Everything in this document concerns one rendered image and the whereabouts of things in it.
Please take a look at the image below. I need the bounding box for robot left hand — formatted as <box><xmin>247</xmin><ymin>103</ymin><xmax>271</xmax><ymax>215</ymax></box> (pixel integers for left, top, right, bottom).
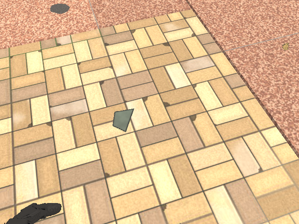
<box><xmin>4</xmin><ymin>203</ymin><xmax>62</xmax><ymax>224</ymax></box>

